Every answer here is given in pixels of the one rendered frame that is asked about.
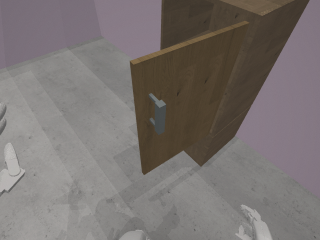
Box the handle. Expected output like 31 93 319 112
148 93 166 135

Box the robot right hand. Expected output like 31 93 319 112
235 204 273 240

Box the cupboard door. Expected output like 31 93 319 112
130 21 250 175

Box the robot left hand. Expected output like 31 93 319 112
0 102 25 196

